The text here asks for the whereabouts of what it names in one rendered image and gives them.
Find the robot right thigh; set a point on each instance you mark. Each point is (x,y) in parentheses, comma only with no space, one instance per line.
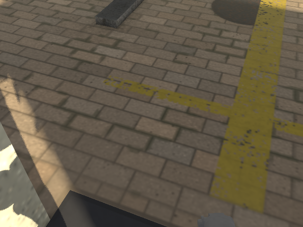
(215,220)

